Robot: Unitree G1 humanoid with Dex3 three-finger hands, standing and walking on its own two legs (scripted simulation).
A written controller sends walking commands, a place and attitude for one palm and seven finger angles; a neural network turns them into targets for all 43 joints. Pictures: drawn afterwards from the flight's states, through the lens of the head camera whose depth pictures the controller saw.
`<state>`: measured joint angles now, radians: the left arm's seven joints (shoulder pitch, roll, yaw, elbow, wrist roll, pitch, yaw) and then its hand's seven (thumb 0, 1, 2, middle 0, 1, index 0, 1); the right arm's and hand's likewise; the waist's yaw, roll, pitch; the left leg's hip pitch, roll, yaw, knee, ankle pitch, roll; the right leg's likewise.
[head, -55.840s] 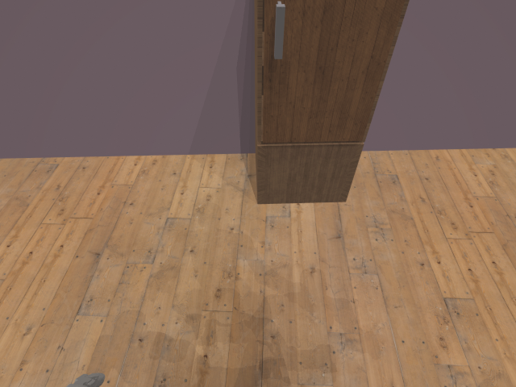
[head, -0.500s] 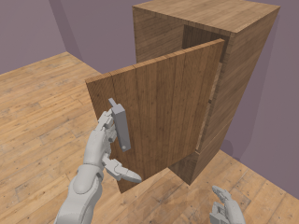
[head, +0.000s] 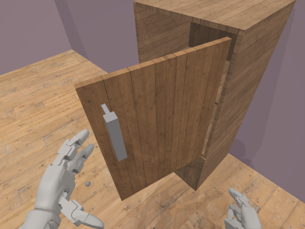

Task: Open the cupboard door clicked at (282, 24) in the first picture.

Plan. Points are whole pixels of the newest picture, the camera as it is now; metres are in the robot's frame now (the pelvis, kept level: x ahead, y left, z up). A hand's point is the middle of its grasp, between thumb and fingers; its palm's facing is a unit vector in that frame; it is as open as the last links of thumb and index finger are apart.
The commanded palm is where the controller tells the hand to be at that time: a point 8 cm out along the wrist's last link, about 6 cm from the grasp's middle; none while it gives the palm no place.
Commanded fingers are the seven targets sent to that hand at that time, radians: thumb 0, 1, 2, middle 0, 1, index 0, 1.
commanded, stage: slide the hand sideways off the handle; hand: left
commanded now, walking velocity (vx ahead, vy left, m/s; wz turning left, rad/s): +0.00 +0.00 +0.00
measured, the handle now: (113, 132) +0.31 +0.13 +0.13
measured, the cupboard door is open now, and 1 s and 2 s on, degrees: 75 75 75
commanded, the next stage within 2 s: draw the hand back to the body in 0.18 s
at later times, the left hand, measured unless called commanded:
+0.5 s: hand (66, 184) +0.17 +0.19 +0.13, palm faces +0.01 -1.00 -0.07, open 16.3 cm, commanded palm +0.14 +0.25 +0.14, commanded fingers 0.00 -0.50 0.30 -0.15 -0.30 -0.15 -0.30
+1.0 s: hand (40, 175) +0.18 +0.24 +0.14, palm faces +0.29 -0.91 -0.31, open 14.8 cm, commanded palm +0.14 +0.29 +0.16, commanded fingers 0.00 0.09 0.56 -0.17 -0.30 -0.17 -0.30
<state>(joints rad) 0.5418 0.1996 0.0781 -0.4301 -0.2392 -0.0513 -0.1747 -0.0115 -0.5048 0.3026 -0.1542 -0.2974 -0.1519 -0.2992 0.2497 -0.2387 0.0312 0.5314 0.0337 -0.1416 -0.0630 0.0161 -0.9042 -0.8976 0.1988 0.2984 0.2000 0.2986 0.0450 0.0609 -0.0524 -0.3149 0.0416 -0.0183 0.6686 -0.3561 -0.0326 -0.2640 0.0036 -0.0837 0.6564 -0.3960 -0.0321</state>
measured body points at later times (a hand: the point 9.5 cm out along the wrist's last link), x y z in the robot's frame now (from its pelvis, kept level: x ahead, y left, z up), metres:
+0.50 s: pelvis -0.01 +0.02 +0.00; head -0.03 +0.00 +0.45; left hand +0.17 +0.25 +0.13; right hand +0.18 -0.20 -0.06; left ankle +0.00 +0.14 -0.72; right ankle -0.03 -0.09 -0.72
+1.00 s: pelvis -0.01 +0.03 +0.01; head -0.02 +0.02 +0.46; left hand +0.16 +0.29 +0.16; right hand +0.18 -0.18 -0.06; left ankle +0.00 +0.14 -0.72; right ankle -0.03 -0.09 -0.72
